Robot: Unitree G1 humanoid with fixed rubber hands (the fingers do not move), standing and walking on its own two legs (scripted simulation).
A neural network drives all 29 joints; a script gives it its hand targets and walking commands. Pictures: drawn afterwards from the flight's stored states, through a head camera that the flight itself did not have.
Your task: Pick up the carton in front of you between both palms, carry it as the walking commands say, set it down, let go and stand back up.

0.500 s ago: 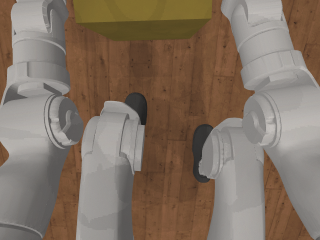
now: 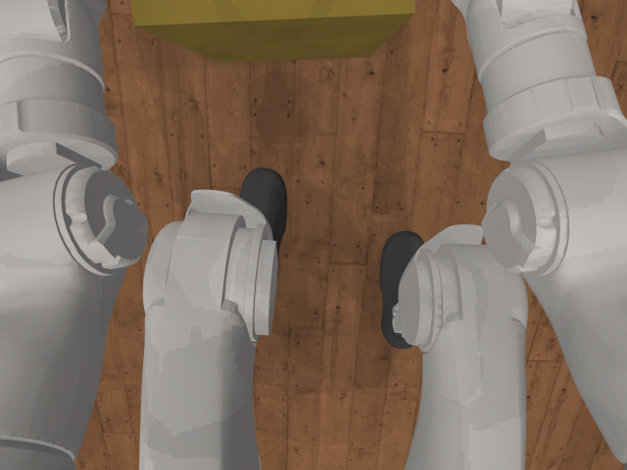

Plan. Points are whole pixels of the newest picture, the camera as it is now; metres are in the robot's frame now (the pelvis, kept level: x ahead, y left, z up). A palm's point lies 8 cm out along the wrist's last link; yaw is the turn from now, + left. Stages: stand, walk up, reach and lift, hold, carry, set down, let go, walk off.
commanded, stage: set down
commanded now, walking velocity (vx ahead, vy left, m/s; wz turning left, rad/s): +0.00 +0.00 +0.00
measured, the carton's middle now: out of the picture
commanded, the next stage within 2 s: let go in 1.60 s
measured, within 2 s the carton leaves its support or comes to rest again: neither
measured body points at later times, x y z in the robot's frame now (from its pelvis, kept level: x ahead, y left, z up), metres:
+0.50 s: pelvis +0.01 +0.01 +0.00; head +0.40 +0.06 +0.20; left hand +0.51 +0.35 -0.20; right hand +0.60 -0.03 -0.20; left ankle +0.15 +0.14 -0.34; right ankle +0.10 -0.11 -0.34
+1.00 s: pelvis +0.01 +0.01 +0.07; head +0.36 +0.10 +0.34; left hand +0.53 +0.36 -0.04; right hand +0.63 -0.01 -0.04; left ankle +0.15 +0.14 -0.34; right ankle +0.10 -0.11 -0.34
